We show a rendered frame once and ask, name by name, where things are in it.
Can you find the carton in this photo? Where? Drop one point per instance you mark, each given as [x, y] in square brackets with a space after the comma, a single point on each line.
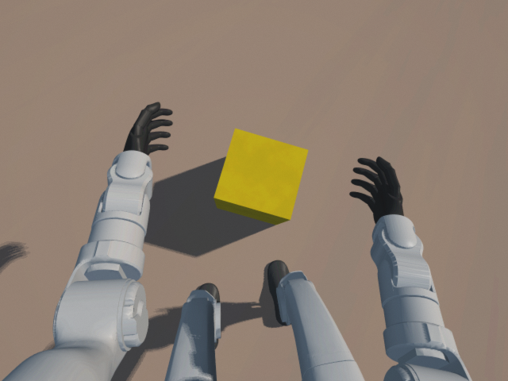
[260, 178]

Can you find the robot left hand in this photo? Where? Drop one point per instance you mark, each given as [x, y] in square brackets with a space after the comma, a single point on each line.
[139, 136]

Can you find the robot right thigh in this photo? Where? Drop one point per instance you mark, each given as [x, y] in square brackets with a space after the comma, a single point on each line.
[322, 352]

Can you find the robot right upper arm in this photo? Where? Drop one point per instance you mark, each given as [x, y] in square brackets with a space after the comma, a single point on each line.
[411, 372]

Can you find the robot left upper arm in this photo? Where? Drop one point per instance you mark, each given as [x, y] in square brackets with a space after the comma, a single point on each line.
[98, 321]

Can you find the robot right forearm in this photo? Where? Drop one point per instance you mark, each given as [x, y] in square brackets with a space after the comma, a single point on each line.
[415, 332]

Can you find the robot left forearm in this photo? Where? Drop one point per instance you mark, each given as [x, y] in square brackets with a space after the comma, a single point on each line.
[115, 246]

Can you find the robot left shin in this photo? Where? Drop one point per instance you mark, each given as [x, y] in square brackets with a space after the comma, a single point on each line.
[199, 294]

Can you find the robot right hand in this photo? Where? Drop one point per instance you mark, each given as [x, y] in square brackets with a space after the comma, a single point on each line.
[386, 196]

